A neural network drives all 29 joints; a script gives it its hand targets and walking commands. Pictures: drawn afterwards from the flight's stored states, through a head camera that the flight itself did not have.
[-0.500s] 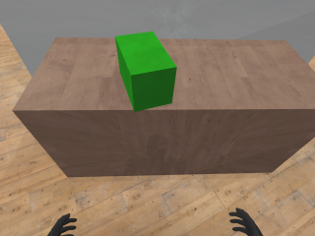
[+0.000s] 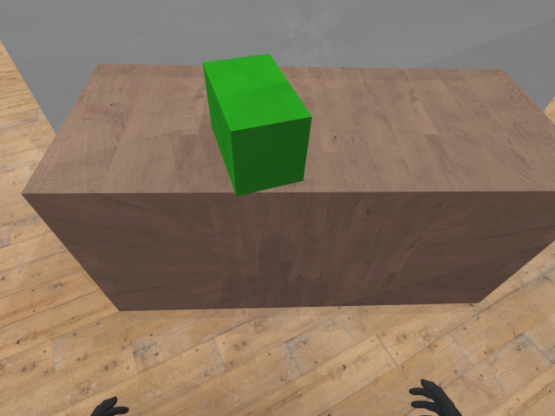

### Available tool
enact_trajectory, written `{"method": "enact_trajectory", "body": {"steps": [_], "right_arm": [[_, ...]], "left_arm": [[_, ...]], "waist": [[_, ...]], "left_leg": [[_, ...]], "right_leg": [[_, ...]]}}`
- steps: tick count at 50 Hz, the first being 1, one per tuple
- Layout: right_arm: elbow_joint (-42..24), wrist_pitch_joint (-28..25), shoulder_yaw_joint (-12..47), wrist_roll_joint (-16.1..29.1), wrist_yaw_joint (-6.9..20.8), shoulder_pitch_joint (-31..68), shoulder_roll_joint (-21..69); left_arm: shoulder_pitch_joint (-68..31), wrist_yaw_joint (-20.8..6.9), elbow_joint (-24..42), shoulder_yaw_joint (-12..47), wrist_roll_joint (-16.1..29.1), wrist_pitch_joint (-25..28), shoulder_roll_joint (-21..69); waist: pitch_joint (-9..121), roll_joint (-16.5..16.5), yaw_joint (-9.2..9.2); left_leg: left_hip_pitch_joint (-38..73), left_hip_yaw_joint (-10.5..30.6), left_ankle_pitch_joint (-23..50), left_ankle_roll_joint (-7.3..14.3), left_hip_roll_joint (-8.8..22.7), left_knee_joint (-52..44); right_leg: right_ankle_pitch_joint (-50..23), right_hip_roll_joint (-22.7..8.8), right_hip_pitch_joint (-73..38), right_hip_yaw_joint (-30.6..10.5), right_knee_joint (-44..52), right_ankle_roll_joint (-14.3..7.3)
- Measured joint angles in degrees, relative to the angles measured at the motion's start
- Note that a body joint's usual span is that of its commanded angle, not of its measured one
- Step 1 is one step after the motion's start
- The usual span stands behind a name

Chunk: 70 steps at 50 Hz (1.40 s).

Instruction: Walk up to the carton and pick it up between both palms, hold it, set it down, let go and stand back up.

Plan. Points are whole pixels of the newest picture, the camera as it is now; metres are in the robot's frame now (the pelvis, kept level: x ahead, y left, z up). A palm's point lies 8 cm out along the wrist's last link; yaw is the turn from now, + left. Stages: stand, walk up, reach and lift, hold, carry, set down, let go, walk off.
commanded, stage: stand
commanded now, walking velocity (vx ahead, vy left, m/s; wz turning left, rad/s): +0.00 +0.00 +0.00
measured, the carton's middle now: (253, 122) +0.72 +0.04 -0.01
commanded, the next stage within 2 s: walk up in 1.98 s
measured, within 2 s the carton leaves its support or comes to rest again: neither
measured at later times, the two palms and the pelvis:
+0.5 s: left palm out of the picture +0.07 +0.27 -0.12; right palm out of the picture +0.09 -0.27 -0.11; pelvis -0.01 +0.00 +0.00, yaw +0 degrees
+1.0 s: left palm out of the picture +0.05 +0.27 -0.12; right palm out of the picture +0.07 -0.27 -0.11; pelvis -0.02 +0.00 +0.00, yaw +0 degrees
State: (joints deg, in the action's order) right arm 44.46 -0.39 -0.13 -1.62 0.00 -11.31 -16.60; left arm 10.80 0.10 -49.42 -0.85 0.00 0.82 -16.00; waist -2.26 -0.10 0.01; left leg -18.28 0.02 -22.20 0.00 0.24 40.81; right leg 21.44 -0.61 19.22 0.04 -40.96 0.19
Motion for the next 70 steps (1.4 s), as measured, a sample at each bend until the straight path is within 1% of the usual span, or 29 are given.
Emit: {"method": "enact_trajectory", "body": {"steps": [11,38,70], "right_arm": [[1.89,-0.01,0.00,0.13,0.00,0.00,-0.04],[7.43,-0.16,0.00,0.35,0.00,0.00,-0.24],[10.12,-0.56,0.00,0.60,0.00,0.01,-0.41]], "left_arm": [[-0.02,0.00,-1.29,0.00,0.00,0.14,-0.02],[-0.15,0.00,-6.95,0.00,0.00,0.14,-0.34],[-0.99,0.00,-10.29,0.00,0.00,0.17,-0.36]], "waist": [[0.00,-0.10,0.00],[0.00,-0.05,0.00],[0.01,0.06,0.00]], "left_leg": [[0.00,0.00,0.14,0.00,0.00,0.00],[0.00,0.00,1.23,0.00,0.00,-0.31],[0.31,0.00,3.60,0.00,0.00,-2.98]], "right_leg": [[-0.14,0.00,0.00,0.00,0.00,-0.03],[-1.21,0.00,0.00,0.00,0.31,-0.05],[-3.42,0.01,-0.18,0.00,2.69,-0.19]]}}
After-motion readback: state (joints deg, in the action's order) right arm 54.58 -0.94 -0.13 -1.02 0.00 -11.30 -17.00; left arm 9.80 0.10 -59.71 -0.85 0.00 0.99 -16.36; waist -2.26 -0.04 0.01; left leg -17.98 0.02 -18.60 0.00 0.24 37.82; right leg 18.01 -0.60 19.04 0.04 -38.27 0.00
